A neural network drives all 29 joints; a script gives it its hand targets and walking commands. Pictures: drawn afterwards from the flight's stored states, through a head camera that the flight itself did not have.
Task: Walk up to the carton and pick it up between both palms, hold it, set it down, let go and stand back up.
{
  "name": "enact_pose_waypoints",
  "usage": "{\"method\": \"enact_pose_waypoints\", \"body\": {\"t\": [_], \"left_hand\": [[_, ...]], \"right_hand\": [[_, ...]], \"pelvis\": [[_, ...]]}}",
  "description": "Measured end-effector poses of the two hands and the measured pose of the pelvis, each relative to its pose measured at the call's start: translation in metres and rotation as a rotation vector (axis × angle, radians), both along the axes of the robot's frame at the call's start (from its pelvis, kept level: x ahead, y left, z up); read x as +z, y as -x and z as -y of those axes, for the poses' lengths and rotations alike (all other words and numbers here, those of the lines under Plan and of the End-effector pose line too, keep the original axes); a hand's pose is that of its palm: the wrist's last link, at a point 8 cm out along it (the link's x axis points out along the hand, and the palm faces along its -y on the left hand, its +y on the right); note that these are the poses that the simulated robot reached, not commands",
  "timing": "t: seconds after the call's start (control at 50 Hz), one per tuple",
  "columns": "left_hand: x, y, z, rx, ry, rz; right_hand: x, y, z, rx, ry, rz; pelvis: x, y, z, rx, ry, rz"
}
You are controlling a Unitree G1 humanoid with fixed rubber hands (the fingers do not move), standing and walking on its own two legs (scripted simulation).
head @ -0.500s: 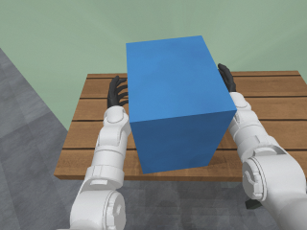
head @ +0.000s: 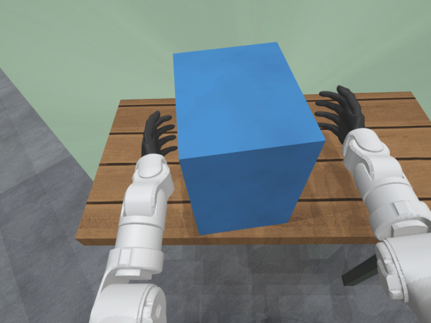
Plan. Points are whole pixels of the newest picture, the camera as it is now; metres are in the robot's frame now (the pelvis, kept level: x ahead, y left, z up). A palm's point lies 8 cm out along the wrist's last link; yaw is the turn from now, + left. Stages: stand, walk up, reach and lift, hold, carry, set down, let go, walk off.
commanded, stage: set down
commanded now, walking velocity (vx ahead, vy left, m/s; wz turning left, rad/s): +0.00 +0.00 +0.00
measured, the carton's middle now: (235, 145) +0.43 +0.03 +0.06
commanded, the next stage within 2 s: none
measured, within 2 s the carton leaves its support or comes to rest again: neither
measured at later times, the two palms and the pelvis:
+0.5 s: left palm (150, 190) +0.31 +0.17 +0.08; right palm (368, 174) +0.37 -0.20 +0.08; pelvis -0.02 +0.00 +0.00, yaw +0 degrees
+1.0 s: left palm (144, 229) +0.24 +0.17 +0.06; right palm (386, 225) +0.28 -0.22 +0.05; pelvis -0.03 +0.00 +0.00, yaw +0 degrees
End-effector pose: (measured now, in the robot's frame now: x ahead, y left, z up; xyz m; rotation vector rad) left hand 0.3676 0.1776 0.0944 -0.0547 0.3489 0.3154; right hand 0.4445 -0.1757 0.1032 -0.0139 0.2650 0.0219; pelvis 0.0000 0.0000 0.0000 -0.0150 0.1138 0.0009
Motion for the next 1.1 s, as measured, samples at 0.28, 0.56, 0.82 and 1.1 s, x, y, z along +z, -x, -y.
{"method": "enact_pose_waypoints", "body": {"t": [0.28,0.56,0.82,1.1], "left_hand": [[-0.015,0.045,0.0,0.011,0.001,-0.012],[-0.019,0.063,0.004,-0.003,0.007,-0.013],[-0.034,0.093,0.003,0.002,0.011,-0.028],[-0.038,0.133,0.007,-0.007,-0.006,0.0]], "right_hand": [[-0.019,0.052,0.008,0.04,0.006,0.005],[-0.03,0.085,0.025,0.048,0.038,-0.014],[-0.044,0.122,0.035,0.05,0.04,-0.025],[-0.058,0.179,0.048,0.051,0.03,-0.04]], "pelvis": [[-0.002,0.019,0.003,-0.002,-0.005,0.026],[-0.002,0.024,0.003,-0.002,-0.005,0.033],[-0.002,0.024,0.003,-0.002,-0.005,0.043],[-0.002,0.03,0.004,-0.001,-0.005,0.094]]}}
